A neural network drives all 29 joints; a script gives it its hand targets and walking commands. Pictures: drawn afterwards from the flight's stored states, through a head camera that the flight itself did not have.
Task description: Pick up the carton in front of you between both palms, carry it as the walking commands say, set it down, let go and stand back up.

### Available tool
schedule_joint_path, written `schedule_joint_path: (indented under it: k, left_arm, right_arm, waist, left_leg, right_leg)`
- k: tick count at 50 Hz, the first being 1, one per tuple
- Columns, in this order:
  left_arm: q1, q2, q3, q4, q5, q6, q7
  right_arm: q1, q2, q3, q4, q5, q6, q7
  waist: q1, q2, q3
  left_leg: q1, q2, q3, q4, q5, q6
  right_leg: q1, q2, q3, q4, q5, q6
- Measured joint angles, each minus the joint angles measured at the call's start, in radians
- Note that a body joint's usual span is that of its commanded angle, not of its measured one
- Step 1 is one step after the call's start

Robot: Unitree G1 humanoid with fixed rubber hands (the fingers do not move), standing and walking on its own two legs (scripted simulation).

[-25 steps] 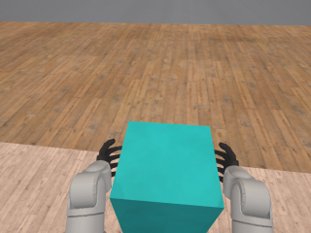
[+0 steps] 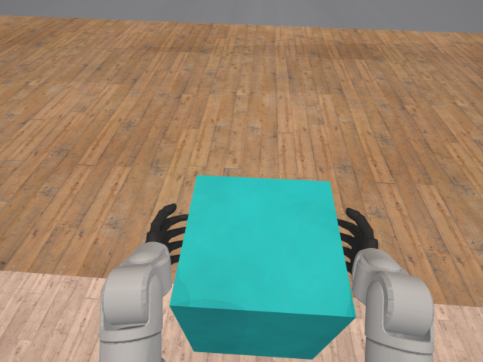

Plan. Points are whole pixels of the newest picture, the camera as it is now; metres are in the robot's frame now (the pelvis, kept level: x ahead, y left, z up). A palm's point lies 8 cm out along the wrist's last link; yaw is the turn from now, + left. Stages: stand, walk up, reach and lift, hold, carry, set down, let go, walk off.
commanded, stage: carry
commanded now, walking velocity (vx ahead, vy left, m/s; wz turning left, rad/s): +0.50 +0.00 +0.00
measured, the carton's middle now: (257, 272) +0.29 -0.01 +0.02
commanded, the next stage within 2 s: none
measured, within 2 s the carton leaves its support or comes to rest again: neither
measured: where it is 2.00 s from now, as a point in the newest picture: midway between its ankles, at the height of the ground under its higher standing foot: (253, 187)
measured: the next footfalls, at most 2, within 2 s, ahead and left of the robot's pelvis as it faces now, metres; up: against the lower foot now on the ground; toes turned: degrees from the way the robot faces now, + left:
right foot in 0.16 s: +0.31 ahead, -0.09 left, +0.00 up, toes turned -7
left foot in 0.64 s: +0.59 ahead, +0.05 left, +0.00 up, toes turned +7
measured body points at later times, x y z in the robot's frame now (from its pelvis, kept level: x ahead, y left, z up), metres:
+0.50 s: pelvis +0.32 -0.05 -0.01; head +0.38 -0.05 +0.44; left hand +0.68 +0.13 +0.08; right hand +0.71 -0.17 +0.08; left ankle +0.40 +0.10 -0.67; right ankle +0.27 -0.09 -0.74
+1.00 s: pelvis +0.66 -0.03 -0.02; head +0.73 -0.03 +0.42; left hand +1.05 +0.10 +0.08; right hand +1.04 -0.20 +0.08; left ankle +0.55 +0.05 -0.74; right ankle +0.79 -0.15 -0.74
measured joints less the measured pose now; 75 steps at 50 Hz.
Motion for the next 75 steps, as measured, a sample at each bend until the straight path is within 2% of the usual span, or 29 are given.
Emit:
schedule_joint_path:
  k: [5, 7, 8, 9, 12, 13, 15, 19, 24, 28, 30, 32, 33, 34, 37, 39, 44, 48, 51, 53, 54, 55, 57, 58, 61, 65, 69, 72, 75]
  left_arm:
    - [-0.060, 0.008, 0.025, 0.017, 0.004, 0.001, 0.005]
    - [-0.107, 0.022, 0.028, 0.062, 0.002, 0.005, 0.013]
    - [-0.140, 0.030, 0.029, 0.095, 0.001, 0.007, 0.014]
    - [-0.174, 0.033, 0.030, 0.138, 0.000, 0.002, 0.017]
    - [-0.247, 0.051, 0.031, 0.254, -0.010, -0.010, 0.029]
    - [-0.260, 0.061, 0.030, 0.278, -0.019, -0.009, 0.036]
    - [-0.278, 0.079, 0.036, 0.311, -0.037, -0.010, 0.038]
    - [-0.336, 0.105, 0.057, 0.355, -0.069, -0.037, 0.043]
    - [-0.433, 0.125, 0.078, 0.416, -0.086, -0.072, 0.048]
    - [-0.497, 0.133, 0.083, 0.448, -0.085, -0.070, 0.049]
    - [-0.520, 0.133, 0.087, 0.452, -0.081, -0.059, 0.050]
    - [-0.529, 0.136, 0.098, 0.448, -0.078, -0.042, 0.050]
    - [-0.529, 0.143, 0.103, 0.445, -0.080, -0.034, 0.049]
    - [-0.534, 0.150, 0.109, 0.446, -0.083, -0.029, 0.048]
    - [-0.520, 0.148, 0.126, 0.441, -0.080, -0.014, 0.044]
    - [-0.503, 0.131, 0.134, 0.423, -0.066, 0.001, 0.044]
    - [-0.492, 0.099, 0.152, 0.337, -0.039, 0.010, 0.043]
    - [-0.484, 0.093, 0.164, 0.278, -0.032, 0.000, 0.043]
    - [-0.470, 0.092, 0.172, 0.279, -0.022, -0.002, 0.038]
    - [-0.467, 0.093, 0.171, 0.310, -0.012, -0.003, 0.032]
    - [-0.470, 0.093, 0.168, 0.334, -0.006, -0.003, 0.030]
    - [-0.474, 0.091, 0.163, 0.363, 0.001, -0.006, 0.028]
    - [-0.490, 0.092, 0.152, 0.421, 0.010, -0.021, 0.026]
    - [-0.497, 0.094, 0.142, 0.454, 0.010, -0.029, 0.027]
    - [-0.475, 0.103, 0.131, 0.511, -0.008, -0.027, 0.028]
    - [-0.431, 0.113, 0.112, 0.491, -0.054, -0.031, 0.040]
    - [-0.404, 0.105, 0.104, 0.442, -0.075, -0.069, 0.051]
    - [-0.387, 0.099, 0.102, 0.412, -0.082, -0.098, 0.052]
    - [-0.379, 0.097, 0.097, 0.382, -0.089, -0.117, 0.053]
  right_arm:
    - [-0.090, -0.021, -0.005, 0.059, 0.010, -0.006, 0.000]
    - [-0.135, -0.042, -0.006, 0.101, 0.013, -0.001, -0.002]
    - [-0.157, -0.054, -0.010, 0.124, 0.015, 0.003, -0.003]
    - [-0.183, -0.074, -0.014, 0.153, 0.019, 0.003, -0.003]
    - [-0.256, -0.117, -0.024, 0.263, 0.035, 0.000, -0.002]
    - [-0.274, -0.119, -0.026, 0.291, 0.035, 0.002, -0.004]
    - [-0.307, -0.113, -0.035, 0.329, 0.026, 0.004, -0.008]
    - [-0.365, -0.103, -0.052, 0.362, 0.010, -0.017, -0.014]
    - [-0.433, -0.115, -0.069, 0.389, 0.011, -0.048, -0.028]
    - [-0.484, -0.135, -0.084, 0.406, 0.022, -0.043, -0.031]
    - [-0.504, -0.143, -0.090, 0.408, 0.029, -0.032, -0.032]
    - [-0.522, -0.141, -0.092, 0.423, 0.029, -0.025, -0.033]
    - [-0.527, -0.132, -0.092, 0.432, 0.025, -0.026, -0.034]
    - [-0.532, -0.125, -0.092, 0.438, 0.019, -0.029, -0.034]
    - [-0.534, -0.115, -0.088, 0.458, 0.016, -0.023, -0.038]
    - [-0.514, -0.117, -0.084, 0.449, 0.031, -0.015, -0.042]
    - [-0.504, -0.126, -0.083, 0.391, 0.078, -0.021, -0.058]
    - [-0.530, -0.117, -0.092, 0.380, 0.085, -0.044, -0.059]
    - [-0.536, -0.113, -0.085, 0.416, 0.082, -0.060, -0.055]
    - [-0.535, -0.119, -0.077, 0.454, 0.076, -0.064, -0.049]
    - [-0.535, -0.127, -0.073, 0.474, 0.074, -0.062, -0.045]
    - [-0.534, -0.139, -0.068, 0.495, 0.075, -0.061, -0.040]
    - [-0.551, -0.166, -0.059, 0.546, 0.081, -0.064, -0.034]
    - [-0.553, -0.176, -0.057, 0.565, 0.083, -0.063, -0.034]
    - [-0.523, -0.167, -0.051, 0.587, 0.066, -0.040, -0.035]
    - [-0.480, -0.138, -0.060, 0.533, 0.040, -0.019, -0.038]
    - [-0.440, -0.112, -0.082, 0.454, 0.029, -0.045, -0.039]
    - [-0.408, -0.093, -0.090, 0.401, 0.023, -0.071, -0.039]
    - [-0.383, -0.085, -0.088, 0.353, 0.022, -0.089, -0.039]
  waist:
    - [0.002, -0.006, 0.008]
    - [0.010, 0.002, 0.016]
    - [0.018, -0.002, 0.020]
    - [0.037, 0.007, 0.029]
    - [0.080, 0.019, 0.069]
    - [0.087, 0.014, 0.084]
    - [0.097, 0.005, 0.111]
    - [0.109, -0.012, 0.145]
    - [0.105, -0.021, 0.144]
    - [0.100, -0.014, 0.130]
    - [0.094, -0.010, 0.121]
    - [0.080, -0.010, 0.111]
    - [0.066, -0.023, 0.108]
    - [0.049, -0.043, 0.112]
    - [-0.001, -0.030, 0.129]
    - [-0.025, -0.013, 0.142]
    - [-0.053, -0.002, 0.178]
    - [-0.065, -0.026, 0.172]
    - [-0.075, -0.054, 0.136]
    - [-0.070, -0.072, 0.105]
    - [-0.060, -0.078, 0.092]
    - [-0.045, -0.077, 0.074]
    - [-0.008, -0.030, 0.057]
    - [0.012, -0.010, 0.061]
    - [0.053, 0.000, 0.077]
    - [0.086, -0.008, 0.126]
    - [0.111, -0.019, 0.163]
    - [0.120, -0.025, 0.167]
    - [0.113, -0.020, 0.160]
  left_leg:
    - [0.123, 0.008, -0.017, 0.008, -0.113, -0.036]
    - [0.156, 0.022, -0.020, 0.076, -0.186, -0.052]
    - [0.150, 0.031, -0.015, 0.165, -0.229, -0.056]
    - [0.113, 0.053, -0.014, 0.309, -0.233, -0.051]
    - [-0.131, 0.029, -0.140, 0.837, -0.172, -0.024]
    - [-0.211, 0.019, -0.156, 0.945, -0.145, -0.012]
    - [-0.350, 0.021, -0.164, 1.033, -0.089, 0.004]
    - [-0.548, 0.045, -0.159, 0.969, -0.027, 0.004]
    - [-0.666, 0.065, -0.142, 0.783, 0.041, -0.004]
    - [-0.639, 0.049, -0.112, 0.497, 0.187, -0.001]
    - [-0.588, 0.024, -0.075, 0.361, 0.263, 0.015]
    - [-0.507, -0.007, -0.035, 0.268, 0.327, 0.037]
    - [-0.466, -0.021, -0.028, 0.256, 0.252, 0.042]
    - [-0.457, -0.034, -0.023, 0.284, 0.174, 0.046]
    - [-0.429, -0.040, -0.034, 0.329, 0.091, 0.041]
    - [-0.386, -0.041, -0.045, 0.303, 0.070, 0.045]
    - [-0.283, -0.031, -0.065, 0.243, 0.013, 0.037]
    - [-0.210, -0.039, -0.079, 0.262, -0.055, 0.023]
    - [-0.147, -0.052, -0.085, 0.326, -0.156, 0.005]
    - [-0.112, -0.058, -0.073, 0.421, -0.216, -0.006]
    - [-0.101, -0.055, -0.065, 0.497, -0.177, -0.006]
    - [-0.104, -0.050, -0.061, 0.600, -0.163, 0.004]
    - [-0.179, -0.029, -0.110, 0.826, -0.218, -0.002]
    - [-0.234, -0.025, -0.143, 0.916, -0.222, -0.006]
    - [-0.404, -0.009, -0.185, 1.017, -0.151, -0.012]
    - [-0.595, 0.030, -0.179, 0.931, -0.081, -0.028]
    - [-0.709, 0.044, -0.157, 0.799, 0.005, -0.026]
    - [-0.712, 0.027, -0.128, 0.612, 0.121, -0.016]
    - [-0.622, -0.011, -0.071, 0.344, 0.274, -0.002]
  right_leg:
    - [-0.009, 0.026, -0.057, -0.207, 0.121, -0.034]
    - [0.036, 0.054, -0.085, -0.259, 0.131, -0.050]
    - [0.078, 0.065, -0.102, -0.287, 0.112, -0.053]
    - [0.088, 0.075, -0.109, -0.258, 0.118, -0.074]
    - [0.097, 0.085, -0.118, -0.163, 0.018, -0.126]
    - [0.119, 0.087, -0.116, -0.176, 0.005, -0.126]
    - [0.166, 0.093, -0.113, -0.219, -0.007, -0.125]
    - [0.254, 0.101, -0.100, -0.295, -0.035, -0.127]
    - [0.355, 0.106, -0.077, -0.346, -0.100, -0.114]
    - [0.446, 0.115, -0.056, -0.375, -0.168, -0.092]
    - [0.493, 0.117, -0.052, -0.372, -0.215, -0.079]
    - [0.513, 0.109, -0.063, -0.286, -0.274, -0.067]
    - [0.496, 0.091, -0.068, -0.191, -0.295, -0.061]
    - [0.452, 0.074, -0.044, -0.055, -0.266, -0.055]
    - [0.267, 0.104, 0.071, 0.344, -0.282, -0.045]
    - [0.166, 0.102, 0.104, 0.403, -0.240, -0.046]
    - [0.005, 0.065, 0.129, 0.176, -0.161, -0.025]
    - [-0.039, 0.047, 0.130, -0.066, 0.136, -0.013]
    - [0.016, 0.049, 0.106, -0.308, 0.367, -0.023]
    - [0.081, 0.050, 0.080, -0.417, 0.481, -0.040]
    - [0.126, 0.050, 0.061, -0.453, 0.502, -0.047]
    - [0.174, 0.050, 0.046, -0.450, 0.426, -0.053]
    - [0.198, 0.087, 0.034, -0.353, 0.096, -0.079]
    - [0.187, 0.108, 0.027, -0.301, 0.043, -0.105]
    - [0.197, 0.137, 0.021, -0.236, -0.033, -0.115]
    - [0.260, 0.152, 0.018, -0.260, -0.091, -0.120]
    - [0.344, 0.157, 0.029, -0.301, -0.145, -0.121]
    - [0.421, 0.157, 0.043, -0.338, -0.192, -0.113]
    - [0.501, 0.156, 0.041, -0.339, -0.246, -0.098]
